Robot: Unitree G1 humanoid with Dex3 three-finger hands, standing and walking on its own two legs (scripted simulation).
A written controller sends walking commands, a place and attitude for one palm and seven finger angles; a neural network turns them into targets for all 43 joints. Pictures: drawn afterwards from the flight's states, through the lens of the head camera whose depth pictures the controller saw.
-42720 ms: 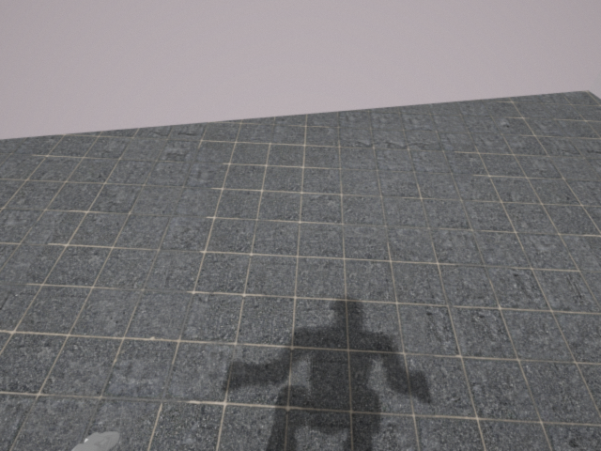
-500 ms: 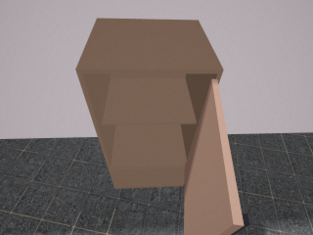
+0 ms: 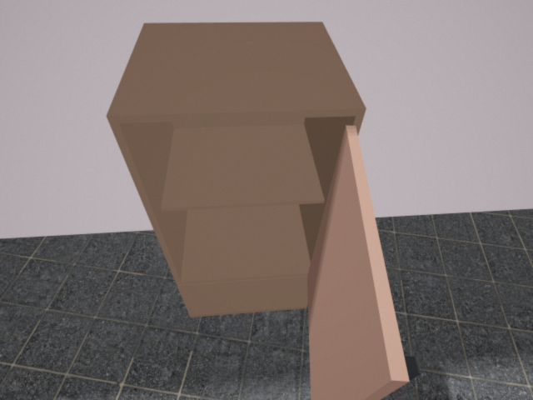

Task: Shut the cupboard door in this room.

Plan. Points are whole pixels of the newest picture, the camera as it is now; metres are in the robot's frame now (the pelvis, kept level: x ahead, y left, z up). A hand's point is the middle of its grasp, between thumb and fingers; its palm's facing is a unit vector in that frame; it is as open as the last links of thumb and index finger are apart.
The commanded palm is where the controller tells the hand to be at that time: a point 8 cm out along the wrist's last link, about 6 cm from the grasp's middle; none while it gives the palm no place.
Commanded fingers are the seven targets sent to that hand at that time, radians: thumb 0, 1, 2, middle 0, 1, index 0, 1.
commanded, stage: stand and wait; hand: left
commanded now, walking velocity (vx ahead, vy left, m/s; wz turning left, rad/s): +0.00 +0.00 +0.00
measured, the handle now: (381, 375) +0.18 -0.16 -0.05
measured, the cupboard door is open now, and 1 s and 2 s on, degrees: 82 79 68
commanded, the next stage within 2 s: turn or walk to find it in 0.44 s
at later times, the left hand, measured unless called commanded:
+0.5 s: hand out of the picture +0.00 +0.17 -0.18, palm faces +0.03 -0.98 -0.17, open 7.4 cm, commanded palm none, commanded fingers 0.00 0.90 0.90 -0.20 -0.30 -0.20 -0.30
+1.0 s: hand out of the picture +0.04 +0.20 -0.18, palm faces +0.14 -0.96 -0.23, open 7.4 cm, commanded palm none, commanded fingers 0.00 0.90 0.90 -0.20 -0.30 -0.20 -0.30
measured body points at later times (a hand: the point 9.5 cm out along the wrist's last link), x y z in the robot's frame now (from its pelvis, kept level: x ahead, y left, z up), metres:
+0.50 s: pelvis +0.00 +0.00 +0.00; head +0.02 +0.00 +0.45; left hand +0.00 +0.22 -0.16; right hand +0.00 -0.23 -0.16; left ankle +0.05 +0.10 -0.74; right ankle +0.01 -0.12 -0.74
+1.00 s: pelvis -0.03 -0.01 -0.01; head +0.03 +0.00 +0.44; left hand +0.03 +0.25 -0.16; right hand +0.04 -0.24 -0.16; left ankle +0.05 +0.10 -0.74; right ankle -0.15 -0.13 -0.70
